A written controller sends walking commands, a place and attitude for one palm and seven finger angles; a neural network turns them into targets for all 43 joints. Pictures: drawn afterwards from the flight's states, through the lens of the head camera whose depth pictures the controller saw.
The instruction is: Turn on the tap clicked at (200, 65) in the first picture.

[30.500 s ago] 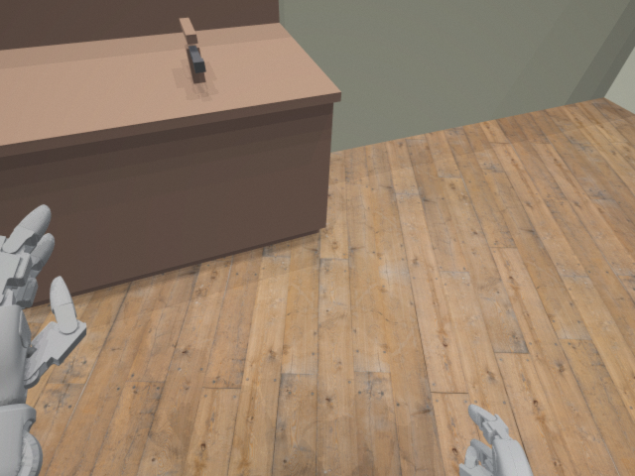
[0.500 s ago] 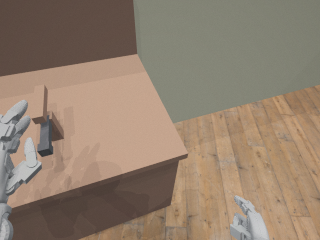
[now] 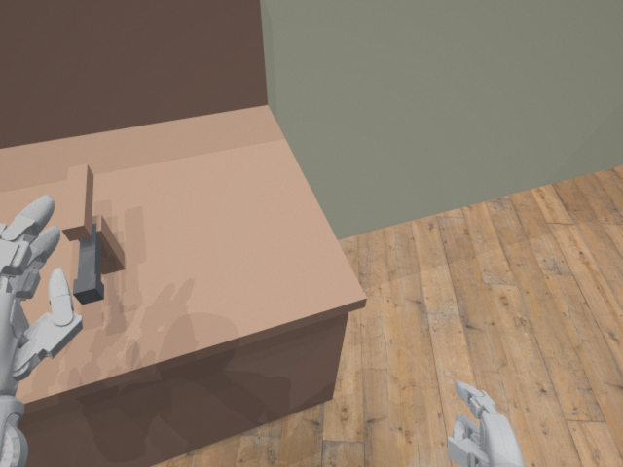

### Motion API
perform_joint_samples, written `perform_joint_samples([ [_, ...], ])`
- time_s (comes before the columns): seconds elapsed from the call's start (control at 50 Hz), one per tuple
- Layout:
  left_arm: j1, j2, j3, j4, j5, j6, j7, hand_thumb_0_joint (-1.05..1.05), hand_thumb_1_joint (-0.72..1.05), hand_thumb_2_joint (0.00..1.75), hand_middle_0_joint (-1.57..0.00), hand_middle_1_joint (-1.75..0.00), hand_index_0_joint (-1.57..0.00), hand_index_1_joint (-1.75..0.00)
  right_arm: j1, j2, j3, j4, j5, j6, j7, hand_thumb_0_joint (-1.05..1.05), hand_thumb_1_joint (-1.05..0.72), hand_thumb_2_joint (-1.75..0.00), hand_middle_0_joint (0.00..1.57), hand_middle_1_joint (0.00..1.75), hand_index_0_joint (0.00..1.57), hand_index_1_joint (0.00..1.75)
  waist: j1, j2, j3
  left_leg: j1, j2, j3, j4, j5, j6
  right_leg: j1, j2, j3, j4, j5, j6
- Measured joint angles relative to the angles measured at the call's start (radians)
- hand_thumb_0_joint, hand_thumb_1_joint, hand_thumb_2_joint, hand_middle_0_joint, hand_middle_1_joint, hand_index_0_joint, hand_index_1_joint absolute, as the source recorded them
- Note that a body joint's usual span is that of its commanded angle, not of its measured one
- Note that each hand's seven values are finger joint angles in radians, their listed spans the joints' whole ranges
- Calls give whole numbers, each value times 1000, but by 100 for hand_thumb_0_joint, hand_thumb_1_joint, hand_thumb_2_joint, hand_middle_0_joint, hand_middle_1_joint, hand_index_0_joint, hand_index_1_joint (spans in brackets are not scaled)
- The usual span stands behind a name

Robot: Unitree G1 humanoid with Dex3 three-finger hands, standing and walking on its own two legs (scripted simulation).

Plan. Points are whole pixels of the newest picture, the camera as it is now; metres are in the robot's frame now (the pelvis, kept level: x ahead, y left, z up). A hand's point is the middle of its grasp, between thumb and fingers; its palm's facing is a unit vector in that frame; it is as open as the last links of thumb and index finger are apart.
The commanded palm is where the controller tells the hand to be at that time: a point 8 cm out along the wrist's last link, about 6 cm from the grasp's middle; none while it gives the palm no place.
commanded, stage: shuffle to correct the standing spot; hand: left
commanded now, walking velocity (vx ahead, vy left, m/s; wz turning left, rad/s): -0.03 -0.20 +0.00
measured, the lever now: (89, 289) +0.33 +0.33 +0.03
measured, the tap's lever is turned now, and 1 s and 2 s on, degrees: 0 0 0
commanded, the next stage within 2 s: come to a stop and stand still in 0.80 s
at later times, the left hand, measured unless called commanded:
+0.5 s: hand (69, 321) +0.21 +0.24 +0.16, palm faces +0.32 -0.88 -0.36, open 7.5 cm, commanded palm +0.16 +0.28 +0.18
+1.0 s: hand (33, 302) +0.22 +0.27 +0.18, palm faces +0.36 -0.80 -0.48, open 7.5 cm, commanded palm +0.15 +0.28 +0.18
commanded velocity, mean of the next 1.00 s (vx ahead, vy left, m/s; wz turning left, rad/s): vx -0.03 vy -0.17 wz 0.00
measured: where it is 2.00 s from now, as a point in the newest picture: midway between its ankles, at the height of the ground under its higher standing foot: outside the picture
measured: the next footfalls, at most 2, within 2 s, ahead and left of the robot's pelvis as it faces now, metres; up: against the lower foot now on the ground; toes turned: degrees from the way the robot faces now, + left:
none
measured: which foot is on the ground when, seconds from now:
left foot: down 0.00-1.00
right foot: down 0.00-1.00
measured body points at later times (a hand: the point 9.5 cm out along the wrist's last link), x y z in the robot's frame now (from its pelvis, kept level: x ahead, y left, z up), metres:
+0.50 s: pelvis +0.00 +0.00 +0.00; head +0.01 +0.01 +0.45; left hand +0.19 +0.28 +0.18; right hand +0.18 -0.22 -0.08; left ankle +0.02 +0.15 -0.74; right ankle +0.00 -0.07 -0.74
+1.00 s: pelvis -0.01 +0.00 +0.00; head +0.01 +0.01 +0.45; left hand +0.20 +0.31 +0.20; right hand +0.16 -0.23 -0.08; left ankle +0.02 +0.15 -0.74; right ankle +0.00 -0.07 -0.74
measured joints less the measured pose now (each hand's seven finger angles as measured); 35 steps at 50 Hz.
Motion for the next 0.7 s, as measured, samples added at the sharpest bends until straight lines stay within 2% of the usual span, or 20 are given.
perform_joint_samples([
  [0.7,1,-5,-2,7,-2,2,2,1,89,90,-21,-30,-20,-30,-1,0,1,-1,-1,2,0,1,-90,-90,20,30,20,30,3,5,-4,2,-4,1,-3,6,3,3,-4,0,-4,7,5],
])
